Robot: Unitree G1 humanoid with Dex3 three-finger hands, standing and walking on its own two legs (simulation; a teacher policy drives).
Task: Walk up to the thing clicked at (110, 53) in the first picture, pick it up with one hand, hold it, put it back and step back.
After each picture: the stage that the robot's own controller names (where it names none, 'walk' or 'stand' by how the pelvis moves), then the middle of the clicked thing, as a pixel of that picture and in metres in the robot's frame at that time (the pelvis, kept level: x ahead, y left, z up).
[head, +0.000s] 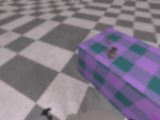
stand; (112, 52) +0.71 -0.23 -0.10
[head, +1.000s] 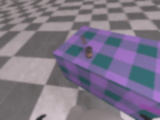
walk; (89, 52) +0.64 +0.06 -0.07
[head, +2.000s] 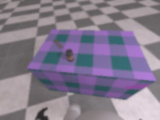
stand; (69, 55) +0.57 +0.22 -0.07
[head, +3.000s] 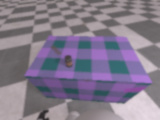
stand; (68, 61) +0.54 +0.22 -0.08
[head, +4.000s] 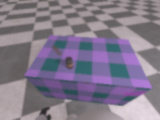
stand; (69, 63) +0.53 +0.20 -0.10
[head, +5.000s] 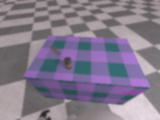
stand; (68, 63) +0.52 +0.22 -0.10
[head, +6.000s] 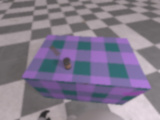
stand; (67, 63) +0.51 +0.22 -0.10
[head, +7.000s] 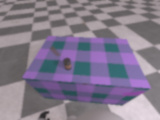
stand; (67, 64) +0.51 +0.22 -0.10
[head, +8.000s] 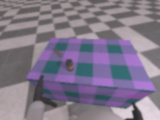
rise first; (69, 65) +0.50 +0.22 -0.10
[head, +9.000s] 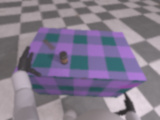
go down; (63, 58) +0.53 +0.20 -0.07
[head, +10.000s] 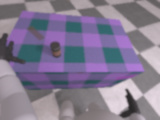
go down; (56, 50) +0.53 +0.21 -0.02
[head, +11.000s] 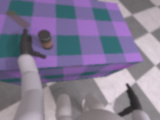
close in; (46, 40) +0.53 +0.22 +0.01
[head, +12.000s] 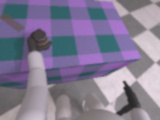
close; (42, 41) +0.54 +0.22 +0.02
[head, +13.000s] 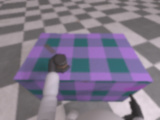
lift; (62, 63) +0.37 +0.18 +0.11
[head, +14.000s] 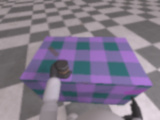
hold; (63, 69) +0.32 +0.18 +0.10
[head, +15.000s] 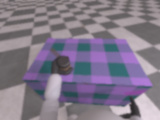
hold; (65, 66) +0.33 +0.16 +0.13
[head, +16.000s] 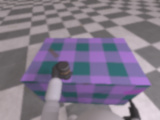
hold; (65, 70) +0.33 +0.17 +0.09
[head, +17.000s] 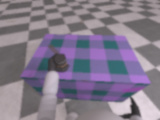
crouch; (61, 63) +0.36 +0.19 +0.11
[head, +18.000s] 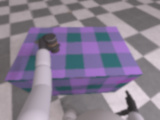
crouch; (52, 44) +0.50 +0.21 +0.13
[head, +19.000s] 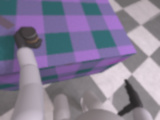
lower; (32, 38) +0.55 +0.24 +0.04
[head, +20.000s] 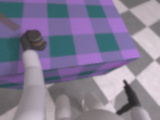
lower; (37, 41) +0.53 +0.24 +0.02
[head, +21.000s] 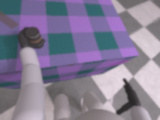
lower; (35, 38) +0.54 +0.24 +0.03
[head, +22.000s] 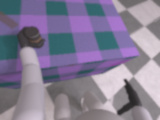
lower; (35, 38) +0.55 +0.24 +0.03
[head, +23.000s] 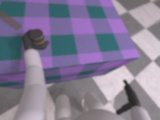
open; (39, 40) +0.54 +0.23 +0.02
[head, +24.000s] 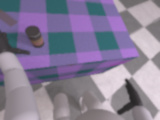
rise; (35, 37) +0.54 +0.24 +0.03
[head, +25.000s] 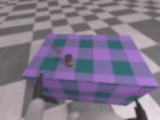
sink last; (69, 60) +0.52 +0.21 -0.05
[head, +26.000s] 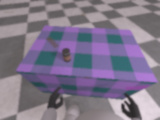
stand; (66, 55) +0.53 +0.22 -0.03
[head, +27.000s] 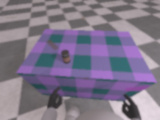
stand; (66, 56) +0.53 +0.23 -0.03
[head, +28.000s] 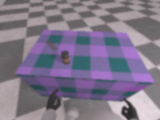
stand; (65, 57) +0.53 +0.22 -0.03
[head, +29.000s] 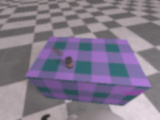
stand; (69, 62) +0.54 +0.22 -0.10
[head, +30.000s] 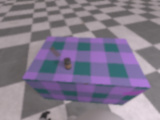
stand; (67, 63) +0.52 +0.22 -0.10
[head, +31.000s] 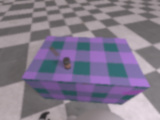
stand; (67, 63) +0.52 +0.23 -0.10
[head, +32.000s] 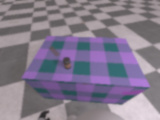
walk; (67, 63) +0.52 +0.23 -0.10
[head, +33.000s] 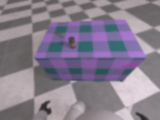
walk; (72, 42) +0.73 +0.23 -0.09
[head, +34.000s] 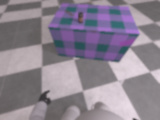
walk; (80, 17) +1.14 +0.16 -0.07
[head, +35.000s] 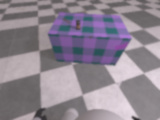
stand; (78, 25) +1.15 +0.19 -0.08
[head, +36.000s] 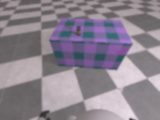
stand; (78, 31) +1.11 +0.19 -0.10
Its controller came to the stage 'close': yes
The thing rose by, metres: 0.22
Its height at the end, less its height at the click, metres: +0.00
